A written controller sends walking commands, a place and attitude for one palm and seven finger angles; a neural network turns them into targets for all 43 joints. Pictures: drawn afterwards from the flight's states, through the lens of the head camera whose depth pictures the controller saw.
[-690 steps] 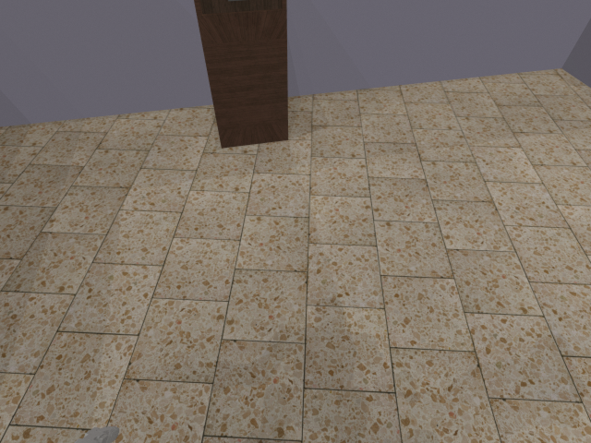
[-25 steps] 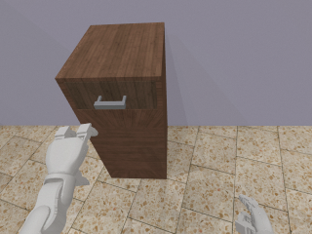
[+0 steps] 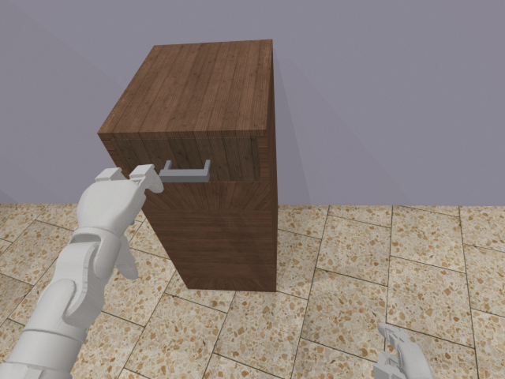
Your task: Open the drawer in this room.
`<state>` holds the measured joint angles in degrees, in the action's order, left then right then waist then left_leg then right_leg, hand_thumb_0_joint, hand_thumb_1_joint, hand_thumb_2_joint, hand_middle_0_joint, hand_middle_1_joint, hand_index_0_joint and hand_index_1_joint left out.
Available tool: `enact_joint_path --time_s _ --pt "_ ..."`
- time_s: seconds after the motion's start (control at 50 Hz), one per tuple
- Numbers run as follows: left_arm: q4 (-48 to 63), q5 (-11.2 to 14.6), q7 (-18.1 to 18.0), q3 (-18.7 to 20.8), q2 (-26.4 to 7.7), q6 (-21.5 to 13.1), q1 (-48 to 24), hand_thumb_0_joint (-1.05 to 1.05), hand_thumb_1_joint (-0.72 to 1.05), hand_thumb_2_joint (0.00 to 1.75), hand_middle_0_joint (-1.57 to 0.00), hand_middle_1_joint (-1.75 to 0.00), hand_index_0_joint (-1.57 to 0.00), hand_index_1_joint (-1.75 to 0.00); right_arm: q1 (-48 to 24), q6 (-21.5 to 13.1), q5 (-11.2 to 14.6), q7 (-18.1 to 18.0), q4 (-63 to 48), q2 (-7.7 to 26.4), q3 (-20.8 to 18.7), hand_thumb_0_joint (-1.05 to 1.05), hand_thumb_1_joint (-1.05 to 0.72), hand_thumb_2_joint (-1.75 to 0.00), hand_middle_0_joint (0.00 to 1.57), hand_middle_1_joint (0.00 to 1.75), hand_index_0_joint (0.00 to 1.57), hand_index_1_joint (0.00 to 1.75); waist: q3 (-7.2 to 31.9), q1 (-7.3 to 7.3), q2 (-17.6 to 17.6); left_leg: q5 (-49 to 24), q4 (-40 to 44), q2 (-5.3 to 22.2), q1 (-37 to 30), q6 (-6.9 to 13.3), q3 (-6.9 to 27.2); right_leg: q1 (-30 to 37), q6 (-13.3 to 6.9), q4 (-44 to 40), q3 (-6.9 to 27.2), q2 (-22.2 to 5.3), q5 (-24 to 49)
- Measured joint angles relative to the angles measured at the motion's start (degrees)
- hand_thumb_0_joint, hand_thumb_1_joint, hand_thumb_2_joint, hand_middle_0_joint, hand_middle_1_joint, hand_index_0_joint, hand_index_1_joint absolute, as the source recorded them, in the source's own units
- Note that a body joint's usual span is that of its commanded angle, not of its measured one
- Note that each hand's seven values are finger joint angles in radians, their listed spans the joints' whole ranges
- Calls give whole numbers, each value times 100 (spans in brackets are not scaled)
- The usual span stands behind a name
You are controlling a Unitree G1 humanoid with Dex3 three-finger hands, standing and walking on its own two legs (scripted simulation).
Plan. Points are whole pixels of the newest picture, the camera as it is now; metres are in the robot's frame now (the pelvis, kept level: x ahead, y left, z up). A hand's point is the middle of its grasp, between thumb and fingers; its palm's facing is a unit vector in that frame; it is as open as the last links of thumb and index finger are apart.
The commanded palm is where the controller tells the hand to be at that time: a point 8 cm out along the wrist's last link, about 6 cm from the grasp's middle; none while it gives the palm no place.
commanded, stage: raise the hand with hooked fingers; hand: left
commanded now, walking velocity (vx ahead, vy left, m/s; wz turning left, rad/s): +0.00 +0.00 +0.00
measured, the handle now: (186, 169) +0.54 +0.24 -0.02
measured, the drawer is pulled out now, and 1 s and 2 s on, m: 0.00 0.00 0.00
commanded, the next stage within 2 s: move the hooked fingers above the handle in 0.24 s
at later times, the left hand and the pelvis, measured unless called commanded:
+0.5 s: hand (136, 225) +0.31 +0.23 +0.08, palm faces +0.02 -0.07 -1.00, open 13.8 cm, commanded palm +0.30 +0.24 +0.14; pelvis +0.00 -0.01 +0.00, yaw +0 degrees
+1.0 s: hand (159, 202) +0.38 +0.22 +0.06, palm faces -0.01 -0.04 -1.00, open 13.8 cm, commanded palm +0.36 +0.24 +0.13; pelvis +0.00 -0.01 -0.01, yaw +0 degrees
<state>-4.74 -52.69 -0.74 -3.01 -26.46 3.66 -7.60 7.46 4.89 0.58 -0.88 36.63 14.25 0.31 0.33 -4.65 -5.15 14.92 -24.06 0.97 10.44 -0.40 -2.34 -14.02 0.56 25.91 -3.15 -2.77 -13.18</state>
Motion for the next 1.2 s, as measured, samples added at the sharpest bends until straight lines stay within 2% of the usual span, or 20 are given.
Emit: enact_joint_path --time_s 0.06,0.14,0.26,0.38,0.5,0.6,0.76,0.84,0.94,1.2 --pt "101 -2 -18 20 13 -150 159 0 -49 30 -32 -120 -32 -120 85 -4 -13 18 -10 63 -57 2 -90 -90 20 29 20 30 -12 20 16 0 6 5 32 -1 -19 -44 -1 3 19 6 2" --pt "205 -46 -235 13 34 -323 288 0 -49 30 -32 -120 -32 -120 146 -30 -12 19 41 118 -144 2 -90 -90 20 29 20 30 -28 6 36 8 -13 6 76 -6 -21 -92 -6 30 23 7 -10" --pt "102 -81 -500 11 42 -188 198 0 -49 30 -32 -120 -32 -120 107 -43 29 22 126 112 -186 2 -91 -90 20 29 20 30 4 -17 32 -3 -14 3 107 -16 -3 -129 -18 59 7 2 -22" --pt "7 -63 -364 -53 53 29 103 0 -49 30 -32 -120 -32 -120 -19 -20 49 4 73 57 -119 2 -91 -90 20 29 20 30 44 -5 -5 -17 7 4 72 -24 8 -103 -26 66 -3 3 -28" --pt "-399 -100 -233 -139 34 -117 -169 0 -50 30 -32 -120 -32 -120 -104 -42 52 -61 25 1 -44 2 -91 -90 20 29 20 30 54 -15 32 -13 -46 15 124 -41 46 -138 -45 115 -38 10 -45" --pt "-813 -181 -304 -242 63 -309 -551 0 -50 30 -32 -120 -32 -120 -60 -112 47 -102 35 -16 -67 1 -90 -90 20 29 20 30 61 -14 82 10 -151 19 265 -52 86 -252 -60 193 -75 7 -67" --pt "-1426 -282 -493 -226 95 -367 -1054 0 -49 30 -32 -120 -32 -120 154 -88 73 -104 116 5 -142 1 -90 -90 20 29 20 30 151 111 112 58 -255 30 452 -50 44 -458 -62 292 -28 18 -94" --pt "-1786 -302 -486 -191 86 -322 -1269 0 -49 30 -32 -120 -32 -120 292 -54 92 -116 145 42 -170 1 -90 -90 20 29 20 30 168 188 127 78 -292 34 537 -43 9 -563 -57 339 10 23 -105" --pt "-2027 -347 -519 -137 55 -442 -1404 0 -49 30 -32 -120 -32 -120 486 -50 90 -124 162 78 -254 1 -90 -90 20 29 20 30 189 264 144 118 -372 42 666 -37 -19 -700 -55 407 41 30 -126" --pt "-3177 -552 -887 -66 30 -604 -2227 0 -49 30 -32 -120 -32 -120 714 -66 96 -115 292 65 -352 1 -91 -90 20 29 20 30 297 435 182 227 -630 54 1076 -27 -36 -1103 -52 624 69 34 -202"
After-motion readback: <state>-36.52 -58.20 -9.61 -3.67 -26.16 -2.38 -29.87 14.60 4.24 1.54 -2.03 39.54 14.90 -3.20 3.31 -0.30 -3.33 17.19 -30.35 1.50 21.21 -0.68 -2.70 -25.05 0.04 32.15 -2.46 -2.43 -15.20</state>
